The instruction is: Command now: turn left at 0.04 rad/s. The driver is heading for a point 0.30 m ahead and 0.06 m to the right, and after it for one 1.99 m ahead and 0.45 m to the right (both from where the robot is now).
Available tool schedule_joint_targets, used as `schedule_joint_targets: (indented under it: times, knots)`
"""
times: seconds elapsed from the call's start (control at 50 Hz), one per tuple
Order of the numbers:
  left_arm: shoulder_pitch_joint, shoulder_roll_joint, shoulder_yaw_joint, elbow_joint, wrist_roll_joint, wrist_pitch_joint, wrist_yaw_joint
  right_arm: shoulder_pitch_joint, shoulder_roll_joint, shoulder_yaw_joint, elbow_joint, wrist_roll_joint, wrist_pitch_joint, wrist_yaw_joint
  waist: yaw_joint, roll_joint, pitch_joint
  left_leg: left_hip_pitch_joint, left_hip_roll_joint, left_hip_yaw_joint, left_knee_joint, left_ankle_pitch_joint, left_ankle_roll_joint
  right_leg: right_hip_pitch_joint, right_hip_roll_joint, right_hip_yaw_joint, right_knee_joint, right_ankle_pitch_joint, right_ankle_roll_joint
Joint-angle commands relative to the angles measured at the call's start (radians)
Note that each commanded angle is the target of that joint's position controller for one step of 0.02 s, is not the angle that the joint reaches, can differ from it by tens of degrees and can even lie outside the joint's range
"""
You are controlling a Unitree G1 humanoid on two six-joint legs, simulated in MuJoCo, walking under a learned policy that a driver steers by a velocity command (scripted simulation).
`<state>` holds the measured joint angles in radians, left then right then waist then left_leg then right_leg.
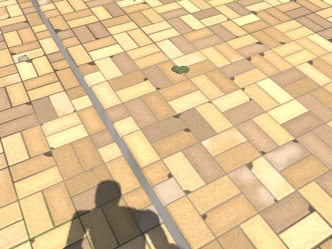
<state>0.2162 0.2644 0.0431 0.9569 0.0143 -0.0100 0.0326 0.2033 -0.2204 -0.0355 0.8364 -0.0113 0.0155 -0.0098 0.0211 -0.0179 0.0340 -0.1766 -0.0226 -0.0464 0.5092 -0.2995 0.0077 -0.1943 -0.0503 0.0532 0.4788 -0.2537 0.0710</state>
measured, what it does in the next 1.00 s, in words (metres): walks ahead: left foot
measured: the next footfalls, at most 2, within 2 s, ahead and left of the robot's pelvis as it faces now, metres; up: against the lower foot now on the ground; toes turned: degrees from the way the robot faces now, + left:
left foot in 0.68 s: +0.32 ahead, +0.12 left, +0.00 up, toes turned +4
right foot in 1.26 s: +0.63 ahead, -0.06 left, +0.14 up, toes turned -22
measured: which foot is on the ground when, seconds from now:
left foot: down 0.00-0.28, up 0.30-0.66, down 0.68-1.00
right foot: down 0.00-0.70, up 0.72-1.00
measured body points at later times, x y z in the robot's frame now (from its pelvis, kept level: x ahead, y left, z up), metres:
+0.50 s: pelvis +0.08 -0.01 +0.01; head +0.10 -0.02 +0.46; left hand +0.00 +0.24 -0.13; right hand +0.22 -0.25 -0.12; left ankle +0.11 +0.11 -0.68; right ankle +0.00 -0.11 -0.74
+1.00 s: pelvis +0.32 +0.06 +0.00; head +0.32 +0.06 +0.45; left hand +0.45 +0.28 -0.14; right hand +0.25 -0.17 -0.15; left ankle +0.28 +0.12 -0.74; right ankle +0.30 -0.04 -0.48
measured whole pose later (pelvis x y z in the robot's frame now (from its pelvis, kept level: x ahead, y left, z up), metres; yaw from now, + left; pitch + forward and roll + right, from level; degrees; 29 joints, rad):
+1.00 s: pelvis +0.32 +0.06 +0.00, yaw -9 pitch +0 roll +1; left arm 0.21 0.17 0.06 0.90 0.01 0.01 0.02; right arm 0.45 -0.18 -0.03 1.03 -0.05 -0.10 0.00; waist 0.00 -0.02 -0.02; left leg -0.09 -0.04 0.24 0.38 -0.31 0.09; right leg -0.92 -0.01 -0.02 1.95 -0.39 -0.13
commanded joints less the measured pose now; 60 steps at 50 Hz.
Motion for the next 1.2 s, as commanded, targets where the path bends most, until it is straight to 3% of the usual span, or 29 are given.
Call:
schedule_joint_targets:
  times: [0.02,0.1,0.12,0.16,0.24,0.28,0.3,0.32,0.34,0.36,0.44,0.58,0.62,0.66,0.68,0.7,0.72,0.74,0.76,0.8,0.84,0.9,0.92,1.0,1.08,1.14,1.16,1.18,1.2]
  knots:
    - [0.015,0.096,0.022,-0.015,-0.001,-0.005,0.01,-0.007,-0.126,-0.023,-0.028,0.002,-0.023,-0.003,-0.002,0.094,0.017,-0.081,0.085,-0.095,-0.155,0.095,0.026,0.02,0.008,-0.02,-0.036,0.088,0.001]
    - [0.044,0.089,0.02,0.025,-0.003,-0.002,0.013,0.021,-0.12,-0.018,0.007,0.004,-0.026,-0.006,-0.008,0.074,-0.004,-0.067,0.074,-0.091,-0.172,-0.003,0.034,0.027,0.019,-0.039,-0.032,0.046,0.007]
    - [0.054,0.052,0.006,0.034,0.009,0.021,-0.009,0.039,-0.143,-0.021,0.018,-0.018,-0.015,-0.007,-0.018,0.083,0.012,-0.074,0.113,-0.153,-0.237,-0.116,0.057,0.022,0.022,-0.032,-0.029,0.005,-0.022]
    - [0.038,0.055,0.009,0.018,0.019,0.029,-0.022,0.061,-0.195,-0.042,0.033,-0.016,0.003,-0.003,-0.029,0.148,0.059,-0.075,0.141,-0.224,-0.294,-0.409,0.111,-0.065,0.078,-0.105,0.09,-0.161,-0.053]
    - [0.037,0.032,0.001,-0.008,0.016,-0.004,-0.03,0.059,-0.167,-0.042,0.044,-0.011,0.001,0.005,-0.019,0.196,0.133,-0.121,0.221,-0.314,-0.343,-0.44,0.182,-0.093,0.052,-0.112,0.111,-0.176,-0.12]
    - [0.211,0.037,0.005,0.054,0.012,-0.032,-0.023,-0.029,-0.125,-0.037,0.022,-0.001,-0.01,0.004,0.066,0.106,0.11,-0.25,0.136,-0.193,-0.194,-0.302,0.137,0.176,0.036,-0.046,-0.108,-0.109,-0.157]
    - [0.323,0.124,0.029,0.087,0.014,-0.042,-0.015,-0.121,-0.064,-0.019,-0.025,0.002,-0.024,0.006,0.118,-0.092,0.087,-0.348,0.021,-0.04,0.038,-0.2,0.084,0.241,-0.11,0.218,-0.247,-0.298,-0.21]
    - [0.402,0.214,0.055,0.119,0.011,-0.039,-0.019,-0.134,-0.052,-0.017,-0.057,-0.013,-0.039,0.009,0.121,-0.25,0.106,-0.497,-0.044,0.072,0.231,-0.202,0.068,0.312,-0.282,0.505,-0.358,-0.352,-0.289]
    - [0.372,0.168,0.048,0.116,0.023,-0.037,-0.022,-0.139,-0.095,-0.027,-0.057,-0.028,-0.048,0.011,0.097,-0.146,0.152,-0.578,0.003,0.028,0.39,-0.226,0.078,0.299,-0.331,0.536,-0.354,-0.294,-0.323]
    - [0.316,0.124,0.038,0.097,0.023,-0.042,-0.024,-0.098,-0.086,-0.025,-0.038,-0.027,-0.059,0.021,0.057,-0.083,0.138,-0.569,0.033,0.006,0.458,-0.168,0.082,0.281,-0.299,0.458,-0.344,-0.251,-0.316]
    - [0.252,0.057,0.023,0.08,0.011,-0.062,-0.025,-0.08,-0.069,-0.023,-0.017,-0.031,-0.067,0.056,0.015,-0.078,0.073,-0.513,0.07,0.065,0.456,0.01,0.047,0.264,-0.181,0.203,-0.357,0.028,-0.257]
    - [0.276,0.068,0.023,0.096,0.007,-0.074,-0.025,-0.234,-0.047,-0.005,-0.082,-0.014,-0.053,0.051,0.025,-0.13,0.075,-0.331,0.053,0.134,0.15,0.127,0.032,0.151,-0.166,0.041,-0.309,0.382,-0.224]
    - [0.248,0.087,0.027,0.084,0.003,-0.075,-0.027,-0.193,-0.062,-0.013,-0.069,-0.01,-0.052,0.039,-0.008,-0.123,0.048,-0.205,0.023,0.153,0.11,0.144,0.057,0.133,-0.186,0.028,-0.245,0.581,-0.211]
    - [0.222,0.09,0.026,0.077,-0.007,-0.07,-0.027,0.014,-0.093,-0.036,0.004,-0.019,-0.067,0.024,-0.104,-0.061,-0.054,0.048,-0.025,0.163,0.006,0.18,0.082,0.112,-0.127,-0.011,0.02,0.759,-0.18]
    - [0.219,0.074,0.022,0.065,-0.012,-0.068,-0.029,0.156,-0.132,-0.051,0.046,-0.033,-0.08,0.015,-0.156,-0.019,-0.131,0.255,0.041,0.102,-0.03,0.147,0.091,-0.02,-0.073,-0.035,0.23,0.599,-0.163]
    - [0.265,-0.037,-0.004,0.031,-0.023,-0.064,-0.032,0.277,-0.238,-0.071,0.056,-0.055,-0.09,0.008,-0.155,0.185,-0.248,0.45,0.347,-0.27,-0.125,-0.024,0.125,-0.238,0.034,-0.091,0.56,0.073,-0.129]
    - [0.325,-0.023,0.01,0.046,-0.03,-0.054,-0.024,0.269,-0.284,-0.083,0.072,-0.028,-0.071,0.016,-0.125,0.283,-0.268,0.381,0.446,-0.55,-0.303,-0.175,0.189,-0.364,0.112,-0.047,0.799,-0.239,-0.13]
    - [0.291,0.013,0.021,0.045,-0.007,-0.044,-0.023,0.163,-0.218,-0.069,0.052,-0.012,-0.063,0.023,-0.082,0.177,-0.129,0.243,0.419,-0.476,-0.32,-0.375,0.186,-0.416,0.037,-0.013,0.909,-0.183,-0.146]
    - [0.226,0.005,0.021,0.032,0.002,-0.045,-0.033,0.062,-0.131,-0.046,0.029,-0.005,-0.069,0.028,-0.058,0.105,-0.008,0.098,0.372,-0.357,-0.347,-0.346,0.172,-0.432,0.003,-0.023,0.916,-0.111,-0.153]
    - [0.2,-0.014,0.026,0.022,0.009,-0.037,-0.045,0.011,-0.068,-0.025,0.035,-0.01,-0.092,0.022,-0.007,0.093,0.048,-0.039,0.294,-0.166,-0.381,-0.115,0.131,-0.366,-0.04,-0.018,0.846,-0.026,-0.157]
    - [0.215,-0.049,0.027,0.025,0.013,-0.015,-0.051,0.073,-0.046,-0.02,0.067,-0.027,-0.11,0.017,0.0,0.108,0.001,-0.041,0.28,-0.064,-0.354,0.072,0.15,-0.348,-0.008,-0.054,0.995,-0.01,-0.159]
    - [0.091,-0.064,0.031,-0.04,0.007,0.002,-0.046,0.144,-0.041,-0.017,0.103,-0.022,-0.124,0.016,-0.004,0.075,0.03,0.014,0.294,-0.003,-0.362,0.058,0.157,-0.57,-0.013,-0.047,1.141,0.001,-0.17]
    - [0.047,-0.092,0.026,-0.054,0.002,0.009,-0.033,0.22,-0.022,-0.012,0.134,-0.03,-0.122,0.017,-0.029,0.113,0.028,0.076,0.318,-0.035,-0.341,0.024,0.181,-0.71,0.016,-0.076,1.38,-0.074,-0.183]
    - [-0.177,-0.159,-0.018,-0.192,-0.009,0.006,0.005,0.37,-0.003,0.016,0.215,-0.047,-0.126,0.01,-0.035,0.01,0.096,0.209,0.377,-0.024,-0.31,0.013,0.165,-1.203,0.045,-0.021,1.753,-0.197,-0.226]
    - [-0.298,-0.181,-0.063,-0.309,-0.005,0.012,-0.002,0.365,-0.003,0.045,0.247,-0.04,-0.134,0.005,0.019,-0.011,0.133,0.093,0.298,0.109,-0.347,0.031,0.075,-1.231,0.056,-0.069,1.596,-0.176,-0.236]
    - [-0.372,-0.168,-0.086,-0.372,0.002,0.013,-0.029,0.358,-0.04,0.05,0.24,-0.002,-0.121,-0.038,0.033,-0.001,0.115,0.047,0.255,0.224,-0.451,0.378,0.085,-1.023,0.013,-0.188,1.228,-0.157,-0.217]
    - [-0.373,-0.164,-0.091,-0.364,0.0,0.017,-0.035,0.36,-0.052,0.047,0.234,0.009,-0.113,-0.047,0.016,0.008,0.086,0.069,0.237,0.285,-0.458,0.633,0.09,-0.897,0.02,-0.25,1.093,-0.195,-0.226]
    - [-0.324,-0.158,-0.09,-0.331,-0.011,0.016,-0.036,0.341,-0.049,0.054,0.201,0.025,-0.109,-0.05,0.02,0.002,0.05,0.03,0.218,0.352,-0.391,1.112,0.08,-0.68,0.071,-0.356,0.946,-0.19,-0.243]
    - [-0.294,-0.158,-0.092,-0.313,-0.022,0.019,-0.036,0.377,-0.099,0.042,0.196,0.037,-0.106,-0.061,0.022,0.06,-0.024,0.08,0.259,0.331,-0.305,1.545,0.089,-0.54,0.125,-0.405,0.857,-0.177,-0.254]
Over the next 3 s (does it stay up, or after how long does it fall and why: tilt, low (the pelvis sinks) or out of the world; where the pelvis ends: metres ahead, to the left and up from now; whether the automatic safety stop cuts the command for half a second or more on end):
stays up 1.50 -0.34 0.15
